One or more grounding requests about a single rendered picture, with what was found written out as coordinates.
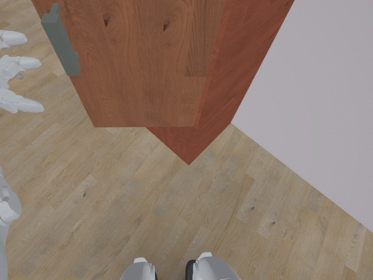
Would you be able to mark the robot left hand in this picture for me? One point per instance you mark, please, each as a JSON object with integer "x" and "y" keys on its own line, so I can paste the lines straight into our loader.
{"x": 9, "y": 68}

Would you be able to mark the robot shin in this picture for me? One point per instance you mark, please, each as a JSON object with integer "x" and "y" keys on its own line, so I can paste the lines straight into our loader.
{"x": 140, "y": 259}
{"x": 205, "y": 254}

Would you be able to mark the robot left shin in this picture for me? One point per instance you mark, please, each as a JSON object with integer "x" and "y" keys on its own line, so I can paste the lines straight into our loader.
{"x": 140, "y": 259}

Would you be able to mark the robot left upper arm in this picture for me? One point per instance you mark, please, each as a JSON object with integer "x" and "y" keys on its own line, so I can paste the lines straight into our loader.
{"x": 10, "y": 209}

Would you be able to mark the robot right shin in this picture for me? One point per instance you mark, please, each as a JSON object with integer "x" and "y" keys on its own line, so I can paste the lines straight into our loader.
{"x": 205, "y": 254}

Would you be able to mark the cupboard door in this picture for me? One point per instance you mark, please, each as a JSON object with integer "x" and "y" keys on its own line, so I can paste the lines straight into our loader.
{"x": 143, "y": 63}

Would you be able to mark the handle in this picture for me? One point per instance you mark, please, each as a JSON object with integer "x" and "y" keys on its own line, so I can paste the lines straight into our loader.
{"x": 59, "y": 39}

